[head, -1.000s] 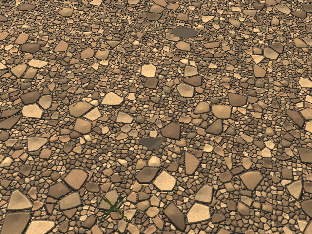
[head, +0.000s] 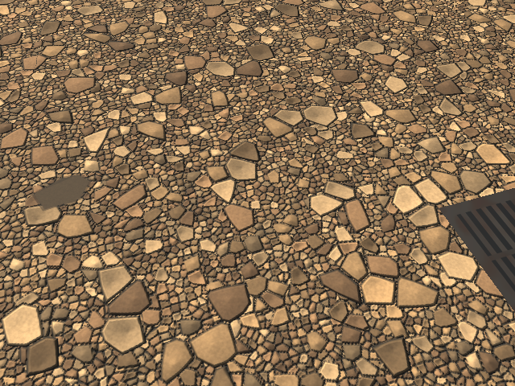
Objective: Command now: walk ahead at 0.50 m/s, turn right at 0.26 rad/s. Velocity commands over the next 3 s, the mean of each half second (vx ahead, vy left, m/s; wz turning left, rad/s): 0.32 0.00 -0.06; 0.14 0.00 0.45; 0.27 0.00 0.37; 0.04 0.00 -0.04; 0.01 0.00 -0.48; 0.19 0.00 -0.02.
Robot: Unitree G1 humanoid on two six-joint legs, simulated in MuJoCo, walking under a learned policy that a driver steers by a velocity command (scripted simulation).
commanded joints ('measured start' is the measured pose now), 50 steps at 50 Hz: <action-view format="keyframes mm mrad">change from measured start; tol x32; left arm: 1 -22 49 14 -89 5 -19 -6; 50 -384 77 43 6 9 -32 -15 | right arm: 1 25 -104 -19 -28 6 -10 1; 50 264 -160 -26 -8 17 45 -56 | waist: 1 0 150 -18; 13 -72 133 37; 19 73 -125 -499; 50 -35 171 36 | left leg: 1 175 256 -298 -249 53 176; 16 221 166 -52 104 628 38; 18 -225 9 -51 675 -505 -85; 28 -144 70 -39 773 -280 -164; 38 164 61 120 160 -189 28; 42 123 416 -724 -397 -734 290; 50 284 250 -329 -312 -160 130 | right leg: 1 -201 -94 13 -68 64 7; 15 117 9 -104 -729 425 -35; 18 874 -486 337 -587 1491 -332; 24 267 -303 44 -780 983 -237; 39 27 -224 -187 -667 -283 -37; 41 -435 -6 -83 -157 -253 47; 50 -288 -31 -26 -361 363 62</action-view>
